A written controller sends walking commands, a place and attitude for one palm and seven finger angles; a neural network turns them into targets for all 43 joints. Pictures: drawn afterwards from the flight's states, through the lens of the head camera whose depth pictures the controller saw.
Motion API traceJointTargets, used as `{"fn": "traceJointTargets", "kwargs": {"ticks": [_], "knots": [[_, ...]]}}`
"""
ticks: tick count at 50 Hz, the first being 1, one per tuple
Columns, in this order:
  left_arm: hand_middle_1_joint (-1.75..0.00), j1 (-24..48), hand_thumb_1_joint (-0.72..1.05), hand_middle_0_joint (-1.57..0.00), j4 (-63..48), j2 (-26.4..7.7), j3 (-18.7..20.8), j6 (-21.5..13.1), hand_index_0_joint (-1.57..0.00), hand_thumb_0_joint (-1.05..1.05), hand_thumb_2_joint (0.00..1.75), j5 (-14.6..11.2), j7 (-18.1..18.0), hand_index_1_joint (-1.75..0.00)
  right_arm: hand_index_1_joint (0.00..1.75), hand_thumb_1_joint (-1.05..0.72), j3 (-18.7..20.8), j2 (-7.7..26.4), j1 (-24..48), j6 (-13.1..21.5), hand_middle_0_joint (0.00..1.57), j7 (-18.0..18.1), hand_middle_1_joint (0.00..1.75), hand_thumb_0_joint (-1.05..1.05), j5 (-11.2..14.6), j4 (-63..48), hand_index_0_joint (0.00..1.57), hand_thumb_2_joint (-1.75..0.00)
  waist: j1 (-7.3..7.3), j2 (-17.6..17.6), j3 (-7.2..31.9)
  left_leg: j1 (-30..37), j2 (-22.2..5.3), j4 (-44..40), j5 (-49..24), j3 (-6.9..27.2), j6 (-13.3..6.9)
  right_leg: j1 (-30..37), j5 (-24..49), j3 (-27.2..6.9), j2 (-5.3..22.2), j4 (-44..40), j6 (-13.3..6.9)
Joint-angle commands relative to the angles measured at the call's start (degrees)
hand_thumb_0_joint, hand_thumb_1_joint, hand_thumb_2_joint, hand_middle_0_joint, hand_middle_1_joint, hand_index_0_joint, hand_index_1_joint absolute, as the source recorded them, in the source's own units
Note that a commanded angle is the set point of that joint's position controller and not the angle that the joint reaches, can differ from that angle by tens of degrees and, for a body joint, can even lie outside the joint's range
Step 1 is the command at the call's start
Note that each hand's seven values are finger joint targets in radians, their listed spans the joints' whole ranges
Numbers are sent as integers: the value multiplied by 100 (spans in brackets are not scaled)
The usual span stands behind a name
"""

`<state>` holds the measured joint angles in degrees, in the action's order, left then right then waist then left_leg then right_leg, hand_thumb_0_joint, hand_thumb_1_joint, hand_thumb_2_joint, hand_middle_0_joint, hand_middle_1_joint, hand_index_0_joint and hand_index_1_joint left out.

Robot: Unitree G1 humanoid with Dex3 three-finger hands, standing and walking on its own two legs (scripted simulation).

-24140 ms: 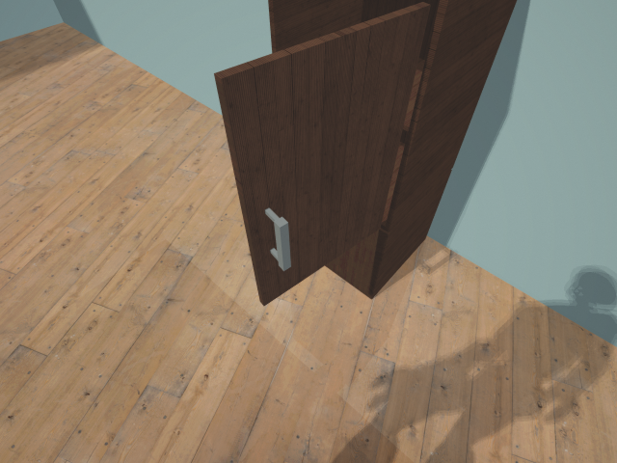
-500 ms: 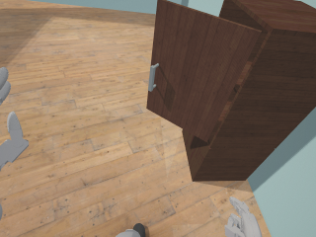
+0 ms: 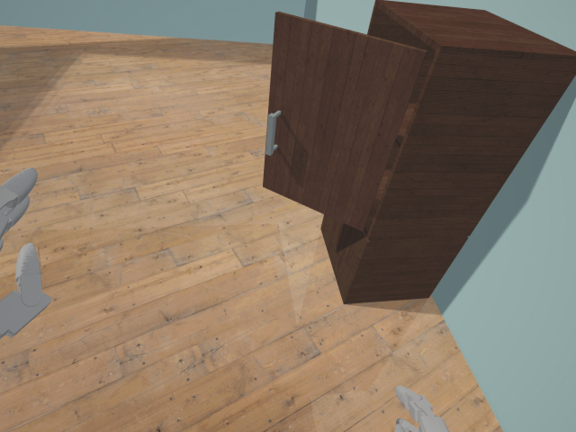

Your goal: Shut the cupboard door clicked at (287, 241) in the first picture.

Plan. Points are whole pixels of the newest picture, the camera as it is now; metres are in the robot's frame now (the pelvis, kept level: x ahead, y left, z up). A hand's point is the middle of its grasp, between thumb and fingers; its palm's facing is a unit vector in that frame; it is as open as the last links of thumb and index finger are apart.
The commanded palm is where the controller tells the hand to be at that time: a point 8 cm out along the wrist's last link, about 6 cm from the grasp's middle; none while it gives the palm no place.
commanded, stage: stop stepping back and stand still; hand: left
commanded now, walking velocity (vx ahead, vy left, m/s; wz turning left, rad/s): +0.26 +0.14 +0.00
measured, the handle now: (273, 132) +1.02 +0.06 -0.09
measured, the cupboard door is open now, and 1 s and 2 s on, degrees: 52 52 52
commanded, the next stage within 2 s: let the arm hang, fingers relaxed in 0.46 s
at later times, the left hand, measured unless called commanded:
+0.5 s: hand out of the picture +0.15 +0.33 +0.19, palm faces +0.49 -0.74 -0.47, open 7.4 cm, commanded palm +0.09 +0.35 +0.18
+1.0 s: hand out of the picture +0.03 +0.25 -0.17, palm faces +0.07 -0.98 -0.18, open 6.9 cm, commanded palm none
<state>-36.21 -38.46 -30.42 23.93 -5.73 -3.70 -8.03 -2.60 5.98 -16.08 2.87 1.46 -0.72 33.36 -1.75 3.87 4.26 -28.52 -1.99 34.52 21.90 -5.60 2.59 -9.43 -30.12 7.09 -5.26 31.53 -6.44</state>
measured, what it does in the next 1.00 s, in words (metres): steps on the spot: right foot, then left foot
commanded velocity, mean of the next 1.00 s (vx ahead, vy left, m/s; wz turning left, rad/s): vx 0.08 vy -0.04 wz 0.00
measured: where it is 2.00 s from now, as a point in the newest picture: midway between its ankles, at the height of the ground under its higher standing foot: outside the picture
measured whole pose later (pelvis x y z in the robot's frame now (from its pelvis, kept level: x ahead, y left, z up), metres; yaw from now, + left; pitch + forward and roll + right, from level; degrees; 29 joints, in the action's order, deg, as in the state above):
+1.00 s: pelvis -0.02 +0.06 +0.00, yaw +2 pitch -1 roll -1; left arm -13.7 55.3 -11.2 1.5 1.2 0.6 -1.2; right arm 0.5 10.8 -14.8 -1.1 0.8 -1.7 57.3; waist -0.3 1.9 -2.0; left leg -10.6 -4.0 27.7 16.3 -6.2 0.7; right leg -10.7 -13.8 5.2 3.0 25.5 1.4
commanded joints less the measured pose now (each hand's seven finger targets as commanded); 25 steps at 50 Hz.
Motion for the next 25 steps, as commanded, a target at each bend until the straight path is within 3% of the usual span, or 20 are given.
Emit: {"fn": "traceJointTargets", "kwargs": {"ticks": [1, 2, 3, 4, 5, 6, 8, 10, 11, 12, 13, 14, 15, 16, 17, 18, 19, 21, 24, 25], "knots": [[-30, 1875, 90, -20, -276, -1908, 1925, -726, -20, 0, 90, -37, -276, -30, 30, -90, 415, 1161, 1033, 226, 20, 209, 30, 0, -43, -506, 20, -90, -63, 364, -728, -1182, -455, 4370, 46, 818, -51, -1763, -754, -3188, 2908, -2511, -914], [-30, 1450, 90, -20, 731, -907, 1233, -614, -20, 0, 90, 39, -244, -30, 30, -90, 444, 968, 856, 194, 20, 254, 30, 0, 47, -478, 20, -90, -49, 340, -175, -1478, -341, 3847, -239, 604, -88, -960, -2189, -2806, 2409, -2392, -306], [-30, 1869, 90, -20, 503, -654, 766, -532, -20, 0, 90, 95, -181, -30, 30, -90, 577, 1226, 1007, 218, 20, 268, 30, 0, 148, -541, 20, -90, 38, 220, -599, -1465, -322, 3623, -347, 561, -107, -1381, -2664, -3251, 2289, -2455, -508], [-30, 1606, 90, -20, 945, -498, 673, -504, -20, 0, 90, 107, -186, -30, 30, -90, 534, 1247, 1052, 195, 20, 343, 30, 0, 125, -451, 20, -90, 96, -260, -1000, -1278, -398, 3340, -361, 568, -157, -1676, -2444, -3076, 2298, -2485, -582], [-30, 1400, 90, -20, 1015, -316, 443, -523, -20, 0, 90, 102, -189, -30, 30, -90, 462, 1214, 1010, 182, 20, 393, 30, 0, 120, -414, 20, -90, 154, -574, -950, -1201, -341, 2907, -302, 391, -176, -1316, -1854, -2797, 2196, -2373, -545], [-30, 1525, 90, -20, 846, -230, 269, -569, -20, 0, 90, 128, -211, -30, 30, -90, 416, 1205, 1004, 199, 20, 422, 30, 0, 101, -419, 20, -90, 175, -541, -891, -1092, -300, 2473, -283, 232, -189, -981, -1288, -2495, 2116, -2287, -441], [-30, 1802, 90, -20, 499, -213, 128, -613, -20, 0, 90, 170, -276, -30, 30, -90, 402, 1183, 969, 314, 20, 486, 30, 0, 83, -449, 20, -90, 190, 136, -615, -461, -240, 1383, 17, 41, -248, -583, -750, -1985, 2003, -2047, -324], [-30, 1740, 90, -20, 362, -248, 142, -604, -20, 0, 90, 221, -342, -30, 30, -90, 393, 1156, 867, 397, 20, 519, 30, 0, 25, -492, 20, -90, 203, 709, -380, 526, -66, 633, 173, -319, -309, -934, -1085, -1598, 1802, -1949, -291], [-30, 1823, 90, -20, 161, -271, 152, -609, -20, 0, 90, 223, -370, -30, 30, -90, 409, 1159, 832, 436, 20, 539, 30, 0, 3, -499, 20, -90, 160, 787, -293, 1039, -2, 221, 161, -455, -324, -1138, -1318, -1481, 1734, -1862, -261], [-30, 1884, 90, -20, -28, -364, 251, -640, -20, 0, 90, 227, -412, -30, 30, -90, 437, 1186, 792, 478, 20, 573, 30, 0, -16, -503, 20, -90, 111, 632, -199, 1504, 52, -299, 75, -540, -340, -1186, -1277, -1329, 1579, -1594, -200], [-30, 1861, 90, -20, -199, -506, 376, -656, -20, 0, 90, 191, -435, -30, 30, -90, 464, 1248, 717, 508, 20, 612, 30, 0, 17, -517, 20, -90, 34, 102, -137, 1911, -40, -828, 71, -460, -375, -1183, -886, -1089, 1416, -995, -75], [-30, 1880, 90, -20, -501, -530, 453, -727, -20, 0, 90, 174, -441, -30, 30, -90, 508, 1336, 631, 525, 20, 617, 30, 0, 37, -562, 20, -90, -29, -816, -39, 2447, -481, -1372, 425, 302, -609, -1564, -443, -979, 1136, 64, 143], [-30, 1907, 90, -20, -782, -549, 542, -804, -20, 0, 90, 182, -454, -30, 30, -90, 544, 1507, 659, 520, 20, 573, 30, 0, 45, -626, 20, -90, -35, -2279, -173, 2836, -1611, -2027, 650, 2185, -1027, -2526, -93, -376, 506, 1578, 481], [-30, 1892, 90, -20, -800, -757, 723, -930, -20, 0, 90, 238, -437, -30, 30, -90, 503, 1348, 738, 537, 20, 517, 30, 0, 44, -575, 20, -90, -32, -2336, -365, 2560, -2283, -2500, 708, 2998, -1355, -2906, -7, -384, 537, 2452, 602], [-30, 1655, 90, -20, -619, -957, 985, -963, -20, 0, 90, 253, -354, -30, 30, -90, 520, 1309, 817, 541, 20, 445, 30, 0, 46, -480, 20, -90, -4, -2036, -420, 1790, -2305, -2697, 1567, 2886, -1373, -2610, 351, -778, 796, 2793, 567], [-30, 1582, 90, -20, -738, -1107, 1171, -968, -20, 0, 90, 263, -288, -30, 30, -90, 556, 1280, 816, 562, 20, 388, 30, 0, 21, -462, 20, -90, 41, -1947, -530, 1325, -2186, -2679, 1665, 2656, -1357, -2379, 587, -768, 842, 2799, 592], [-30, 1275, 90, -20, -622, -747, 967, -941, -20, 0, 90, 293, -260, -30, 30, -90, 525, 1221, 850, 566, 20, 333, 30, 0, 28, -448, 20, -90, 61, -1854, -658, 1038, -2022, -2561, 1450, 2041, -1256, -2143, 836, -660, 904, 2524, 612], [-30, 744, 90, -20, -362, -449, 884, -900, -20, 0, 90, 253, -264, -30, 30, -90, 506, 1227, 767, 527, 20, 277, 30, 0, 63, -456, 20, -90, 128, -1884, -585, 558, -1638, -2282, 1211, 1044, -967, -1210, 988, -260, 724, 1530, 630], [-30, 493, 90, -20, 63, -224, 728, -755, -20, 0, 90, 200, -259, -30, 30, -90, 490, 1274, 648, 408, 20, 273, 30, 0, 99, -551, 20, -90, 103, -1560, -468, 85, -1300, -1681, 1399, 512, -695, 12, 1266, 255, 322, 285, 693], [-30, 620, 90, -20, 104, -306, 762, -731, -20, 0, 90, 194, -275, -30, 30, -90, 479, 1270, 673, 392, 20, 279, 30, 0, 91, -570, 20, -90, 100, -1354, -351, -4, -1194, -1362, 1415, 422, -633, 304, 1109, 144, 346, -41, 673]]}}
